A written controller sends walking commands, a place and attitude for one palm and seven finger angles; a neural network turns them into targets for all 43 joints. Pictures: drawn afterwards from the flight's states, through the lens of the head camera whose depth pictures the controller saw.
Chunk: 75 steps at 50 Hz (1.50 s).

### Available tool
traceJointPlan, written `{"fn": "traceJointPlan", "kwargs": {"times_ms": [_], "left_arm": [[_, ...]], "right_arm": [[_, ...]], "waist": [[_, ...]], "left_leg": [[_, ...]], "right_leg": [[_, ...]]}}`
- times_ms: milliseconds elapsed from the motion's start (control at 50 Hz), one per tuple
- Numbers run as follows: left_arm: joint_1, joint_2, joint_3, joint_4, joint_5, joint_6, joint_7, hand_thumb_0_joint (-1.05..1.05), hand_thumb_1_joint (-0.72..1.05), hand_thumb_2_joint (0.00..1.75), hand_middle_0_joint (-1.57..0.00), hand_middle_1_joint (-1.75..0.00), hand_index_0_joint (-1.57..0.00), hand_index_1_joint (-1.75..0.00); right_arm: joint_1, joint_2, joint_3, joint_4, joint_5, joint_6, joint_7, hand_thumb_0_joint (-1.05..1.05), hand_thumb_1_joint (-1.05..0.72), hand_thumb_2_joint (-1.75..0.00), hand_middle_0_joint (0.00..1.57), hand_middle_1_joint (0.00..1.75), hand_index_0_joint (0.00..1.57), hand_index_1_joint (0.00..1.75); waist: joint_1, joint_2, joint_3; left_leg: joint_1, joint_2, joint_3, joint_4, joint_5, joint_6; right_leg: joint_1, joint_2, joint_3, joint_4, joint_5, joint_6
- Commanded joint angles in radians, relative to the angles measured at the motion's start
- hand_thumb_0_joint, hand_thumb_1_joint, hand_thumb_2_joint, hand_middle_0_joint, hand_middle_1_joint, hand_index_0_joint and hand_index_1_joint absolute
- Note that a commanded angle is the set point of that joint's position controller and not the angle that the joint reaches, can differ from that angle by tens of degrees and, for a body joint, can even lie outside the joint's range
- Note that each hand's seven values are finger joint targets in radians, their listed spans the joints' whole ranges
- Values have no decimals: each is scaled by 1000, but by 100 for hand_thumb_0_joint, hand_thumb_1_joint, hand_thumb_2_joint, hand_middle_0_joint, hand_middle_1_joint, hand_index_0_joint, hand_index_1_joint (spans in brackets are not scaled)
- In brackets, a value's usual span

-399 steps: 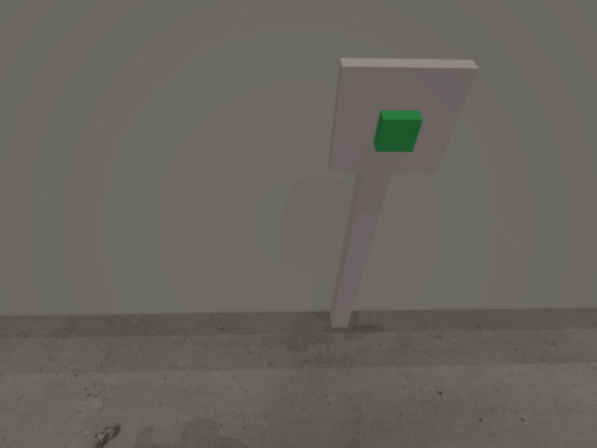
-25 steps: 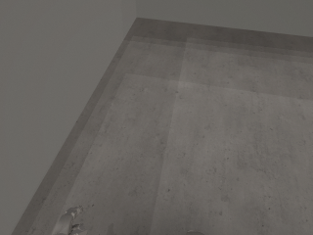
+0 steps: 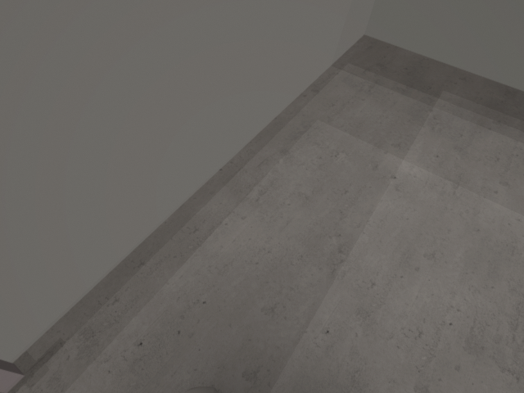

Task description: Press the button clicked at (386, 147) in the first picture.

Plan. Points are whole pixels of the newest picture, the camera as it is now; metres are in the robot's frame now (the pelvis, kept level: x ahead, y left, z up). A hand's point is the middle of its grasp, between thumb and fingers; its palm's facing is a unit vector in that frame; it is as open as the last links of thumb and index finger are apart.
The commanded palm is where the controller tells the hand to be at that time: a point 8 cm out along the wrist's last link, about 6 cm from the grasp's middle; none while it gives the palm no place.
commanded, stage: turn to face it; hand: left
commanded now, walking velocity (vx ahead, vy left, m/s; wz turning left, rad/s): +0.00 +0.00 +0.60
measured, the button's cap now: out of the picture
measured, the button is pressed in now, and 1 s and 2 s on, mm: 0 0 0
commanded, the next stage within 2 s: take the last steps up to it in 1.76 s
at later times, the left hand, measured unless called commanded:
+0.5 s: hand out of the picture +0.07 +0.26 -0.13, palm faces +0.27 -0.93 -0.24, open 7.4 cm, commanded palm none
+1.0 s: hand out of the picture -0.07 +0.16 -0.13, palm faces +0.57 -0.77 -0.27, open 7.4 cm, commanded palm none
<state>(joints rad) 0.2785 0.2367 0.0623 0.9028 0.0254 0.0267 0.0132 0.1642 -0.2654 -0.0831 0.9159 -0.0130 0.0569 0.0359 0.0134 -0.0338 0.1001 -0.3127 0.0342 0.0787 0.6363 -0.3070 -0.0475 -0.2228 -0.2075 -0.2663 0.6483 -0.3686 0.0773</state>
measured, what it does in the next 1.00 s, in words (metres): steps on the spot, turning left: right foot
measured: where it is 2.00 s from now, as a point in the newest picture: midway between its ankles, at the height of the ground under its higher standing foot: outside the picture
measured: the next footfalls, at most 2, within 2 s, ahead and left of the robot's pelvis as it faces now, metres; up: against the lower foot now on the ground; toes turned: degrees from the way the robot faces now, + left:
right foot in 0.66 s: +0.05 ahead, -0.12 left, +0.00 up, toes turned +23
left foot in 1.16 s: -0.05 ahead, +0.12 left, +0.00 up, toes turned +46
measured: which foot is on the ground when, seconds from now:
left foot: down 0.00-0.66, up 0.68-1.00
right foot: down 0.00-0.00, up 0.02-0.64, down 0.66-1.00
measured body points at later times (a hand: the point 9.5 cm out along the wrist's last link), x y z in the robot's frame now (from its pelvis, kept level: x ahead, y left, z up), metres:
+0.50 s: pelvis -0.01 +0.02 +0.02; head +0.02 +0.04 +0.47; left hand +0.06 +0.31 -0.11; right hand +0.10 -0.21 -0.12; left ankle +0.02 +0.10 -0.72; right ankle +0.02 -0.15 -0.66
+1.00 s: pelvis +0.00 -0.03 +0.02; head +0.03 -0.03 +0.47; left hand -0.10 +0.20 -0.11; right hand +0.19 -0.23 -0.14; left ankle -0.10 +0.11 -0.64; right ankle +0.01 -0.14 -0.72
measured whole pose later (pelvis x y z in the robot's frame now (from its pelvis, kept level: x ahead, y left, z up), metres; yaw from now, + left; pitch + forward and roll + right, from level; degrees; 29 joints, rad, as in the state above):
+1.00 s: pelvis +0.00 -0.03 +0.02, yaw +35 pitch -1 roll +2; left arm 0.27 0.17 0.04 0.90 0.02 0.00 0.02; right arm 0.22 -0.29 -0.11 0.97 -0.02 0.10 0.03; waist -0.02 0.02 0.08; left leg -0.49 0.04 -0.03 1.09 -0.38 -0.09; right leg -0.13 -0.11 -0.19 0.50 -0.34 0.00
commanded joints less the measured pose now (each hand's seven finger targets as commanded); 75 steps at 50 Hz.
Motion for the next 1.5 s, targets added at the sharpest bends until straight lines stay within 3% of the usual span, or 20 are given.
{"fn": "traceJointPlan", "kwargs": {"times_ms": [0, 60, 140, 400, 580, 600, 620, 640, 660, 680, 720, 820, 1020, 1080, 1100, 1120, 1140, 1160, 1260, 1480], "left_arm": [[-106, 97, 17, -141, -9, 4, 11, 0, 90, 90, -20, -30, -20, -30], [-129, 109, 32, -98, -7, 9, 7, 0, 90, 90, -20, -30, -20, -30], [-54, 112, 37, -53, -3, 8, -3, 0, 90, 90, -20, -30, -20, -30], [-200, 100, 30, -120, -9, 0, 14, 0, 90, 90, -20, -30, -20, -30], [-84, 90, 29, -109, -28, -9, 25, 0, 90, 90, -20, -30, -20, -30], [-47, 109, 33, -103, -27, -15, 27, 0, 90, 90, -20, -30, -20, -30], [-15, 155, 44, -95, -22, -23, 32, 0, 90, 90, -20, -30, -20, -30], [-33, 242, 60, -109, -4, -28, 38, 0, 90, 90, -20, -30, -20, -30], [-79, 234, 49, -129, -6, -20, 40, 0, 90, 90, -20, -30, -20, -30], [-151, 201, 33, -149, -7, -17, 37, 0, 90, 90, -20, -30, -20, -30], [-191, 140, 26, -140, -16, -28, 31, 0, 90, 90, -20, -30, -20, -30], [-63, 118, 15, -95, -12, -41, 25, 0, 90, 90, -20, -30, -20, -30], [67, 180, 38, -46, 7, -26, 23, 0, 90, 90, -20, -30, -20, -30], [43, 198, 47, -44, 2, -23, 20, 0, 90, 90, -20, -30, -20, -30], [28, 193, 47, -44, -6, -22, 18, 0, 90, 90, -20, -30, -20, -30], [33, 156, 41, -68, -16, -20, 11, 0, 90, 90, -20, -30, -20, -30], [-1, 87, 17, -113, -21, -20, 6, 0, 90, 90, -20, -30, -20, -30], [-41, 113, 19, -124, -12, -4, 15, 0, 90, 90, -20, -30, -20, -30], [-54, 107, 27, -66, -7, 3, 3, 0, 90, 90, -20, -30, -20, -30], [-150, 82, 19, -107, -10, 4, 11, 0, 90, 90, -20, -30, -20, -30]], "right_arm": [[244, -291, -64, -25, 3, -39, -25, 0, -90, -90, 20, 30, 20, 30], [78, -194, -36, -61, -8, -41, -49, 0, -90, -90, 20, 30, 20, 30], [21, -154, -18, -82, -3, -54, -51, 0, -90, -90, 20, 30, 20, 30], [128, -151, -38, -56, -12, -42, -49, 0, -90, -90, 20, 30, 20, 30], [84, -148, -51, -68, -11, -21, -41, 0, -90, -90, 20, 30, 20, 30], [68, -137, -51, -70, -4, -20, -38, 0, -90, -90, 20, 30, 20, 30], [86, -91, -47, -71, 3, -18, -32, 0, -90, -90, 20, 30, 20, 30], [110, -30, -40, -90, 9, -20, -34, 0, -90, -90, 20, 30, 20, 30], [85, -98, -50, -94, -12, -23, -37, 0, -90, -90, 20, 30, 20, 30], [114, -88, -51, -89, -16, -15, -29, 0, -90, -90, 20, 30, 20, 30], [119, -79, -50, -44, -16, 4, -20, 0, -90, -90, 20, 30, 20, 30], [80, -67, -38, -37, -12, 13, -11, 0, -90, -90, 20, 30, 20, 30], [-101, -33, 2, -85, 0, -7, -8, 0, -90, -90, 20, 30, 20, 30], [-34, -53, 1, -78, 0, -25, -14, 0, -90, -90, 20, 30, 20, 30], [43, -86, -8, -62, -3, -34, -14, 0, -90, -90, 20, 30, 20, 30], [124, -184, -33, -48, -10, -44, -19, 0, -90, -90, 20, 30, 20, 30], [195, -287, -58, -37, 4, -49, -28, 0, -90, -90, 20, 30, 20, 30], [220, -281, -53, -14, 10, -39, -32, 0, -90, -90, 20, 30, 20, 30], [4, -155, -13, -75, -5, -50, -52, 0, -90, -90, 20, 30, 20, 30], [88, -140, -21, -61, -13, -45, -48, 0, -90, -90, 20, 30, 20, 30]], "waist": [[-129, 310, -248], [-71, 270, -137], [-23, 169, -146], [-71, 169, -145], [-21, 197, -196], [1, 182, -198], [12, 60, -219], [16, -234, -200], [4, -173, -150], [-42, -83, -110], [-69, -104, -47], [-30, -130, -19], [44, -203, -70], [7, -197, -138], [-37, -121, -189], [-82, 103, -277], [-114, 366, -319], [-116, 264, -331], [-30, 189, -129], [-54, 186, -106]], "left_leg": [[360, 395, -493, -247, 765, 230], [185, 255, -387, -282, 445, 212], [173, 172, -315, -312, 413, 165], [209, 162, -561, -313, 330, 226], [50, 67, -617, -269, 301, 167], [-26, 38, -582, -235, 239, 133], [-168, -16, -498, -133, 57, 78], [-367, -155, -263, 134, -194, -4], [-329, -128, -223, 329, -260, -1], [-300, -107, -228, 451, -186, 3], [-289, -64, -190, 560, -97, -11], [-319, -30, -131, 624, 4, -44], [-167, -16, 6, 176, -124, -22], [-20, -48, 49, -47, -18, 6], [132, -39, 19, -193, 127, 21], [379, 123, -180, -233, 424, 92], [499, 376, -513, -204, 992, 229], [475, 405, -441, -180, 1013, 284], [193, 189, -294, -254, 652, 194], [166, 178, -441, -302, 428, 232]], "right_leg": [[-379, 71, 182, 493, -329, 17], [-394, 58, 266, 584, -116, 6], [-346, 87, 266, 558, 30, 19], [-327, 148, 305, 307, -50, 22], [21, 234, 283, -108, 32, -23], [134, 217, 285, -237, 116, -29], [298, 91, 389, -363, 99, -67], [359, -206, 698, -441, -2, -177], [153, -293, 701, -437, 76, -239], [59, -231, 580, -430, 78, -239], [5, -118, 452, -405, 182, -183], [66, -79, 297, -349, 382, -158], [195, -142, 182, -209, 727, -189], [206, -137, 117, -80, 782, -148], [144, -127, 87, 70, 714, -108], [-83, -48, 52, 294, 400, -42], [-355, 88, 117, 498, -321, 22], [-365, 66, 220, 561, -328, 4], [-326, 79, 252, 557, -51, 17], [-298, 133, 262, 335, -37, 24]]}}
